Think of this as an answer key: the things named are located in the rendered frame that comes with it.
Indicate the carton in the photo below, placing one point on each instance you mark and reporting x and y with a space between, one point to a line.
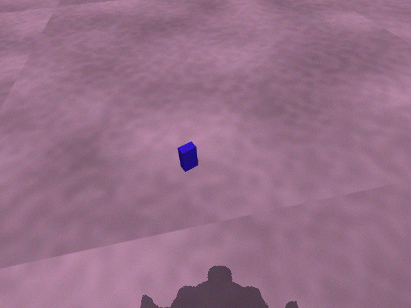
188 156

